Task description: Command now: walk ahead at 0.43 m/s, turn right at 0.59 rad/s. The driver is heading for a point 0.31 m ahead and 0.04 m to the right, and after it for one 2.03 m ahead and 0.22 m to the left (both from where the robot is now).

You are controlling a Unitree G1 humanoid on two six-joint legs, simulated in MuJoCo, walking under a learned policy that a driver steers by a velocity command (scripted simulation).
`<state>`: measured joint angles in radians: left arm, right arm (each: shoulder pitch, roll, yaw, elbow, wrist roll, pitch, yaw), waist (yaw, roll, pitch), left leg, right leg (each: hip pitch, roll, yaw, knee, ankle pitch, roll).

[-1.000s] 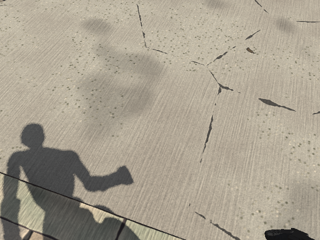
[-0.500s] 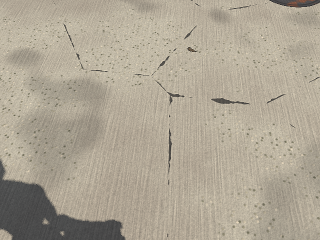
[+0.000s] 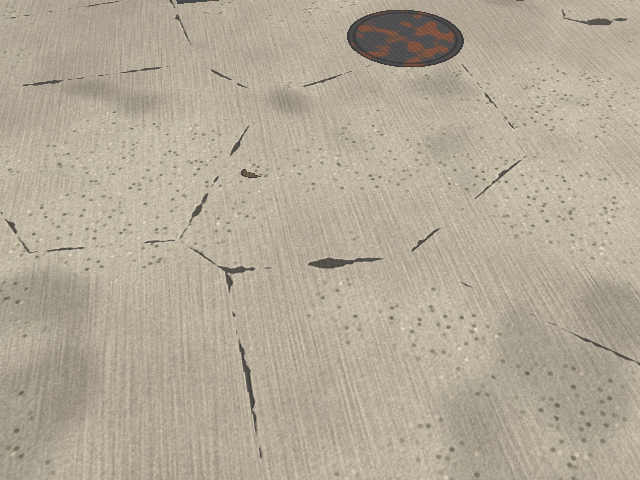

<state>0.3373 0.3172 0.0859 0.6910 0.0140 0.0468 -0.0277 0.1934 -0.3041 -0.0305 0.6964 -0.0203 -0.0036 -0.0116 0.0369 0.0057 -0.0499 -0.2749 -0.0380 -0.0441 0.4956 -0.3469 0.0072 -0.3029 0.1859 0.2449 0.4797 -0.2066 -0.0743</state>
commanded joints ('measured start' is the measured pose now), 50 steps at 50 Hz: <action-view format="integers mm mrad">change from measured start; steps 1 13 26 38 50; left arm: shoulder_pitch -84 -215 166 -48 91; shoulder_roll -19 65 153 54 45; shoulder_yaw -13 1 9 -22 -12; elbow -104 -65 71 117 143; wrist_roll -27 17 -1 15 24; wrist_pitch -31 -11 -60 -128 -94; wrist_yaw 15 -39 17 57 91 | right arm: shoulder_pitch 202 230 308 -36 -58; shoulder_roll -206 -104 -4 -37 -23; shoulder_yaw -44 -37 -1 -63 -56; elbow -40 46 26 -31 52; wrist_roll -10 4 46 -13 -4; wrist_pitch -26 -64 -74 58 41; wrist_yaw -32 2 14 46 83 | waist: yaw -131 -94 40 -28 5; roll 195 96 -222 -80 -18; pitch -11 130 -184 75 171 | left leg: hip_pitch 477 306 -435 -391 -51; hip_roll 405 248 1 61 79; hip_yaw -457 2 5 -20 50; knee -300 -316 989 388 -170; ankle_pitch -364 430 -328 538 823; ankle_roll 90 126 17 32 9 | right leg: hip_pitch -495 -523 652 110 35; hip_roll -1 -178 -553 -429 -399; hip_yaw -29 -147 169 -189 -323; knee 355 593 100 -50 509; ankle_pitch -382 110 1190 -12 -234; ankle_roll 22 63 -275 -102 -24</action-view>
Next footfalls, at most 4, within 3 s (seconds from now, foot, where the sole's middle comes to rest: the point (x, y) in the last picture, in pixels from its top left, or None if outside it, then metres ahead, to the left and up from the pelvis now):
0.48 right None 0.22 -0.15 -0.78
1.04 left None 0.50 0.04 -0.94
1.50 right None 0.56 -0.16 -0.94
1.90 left None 0.46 0.05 -0.94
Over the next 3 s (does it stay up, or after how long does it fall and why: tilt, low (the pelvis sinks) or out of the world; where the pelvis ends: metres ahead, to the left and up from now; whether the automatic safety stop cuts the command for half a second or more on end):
stays up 0.49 -0.07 -0.16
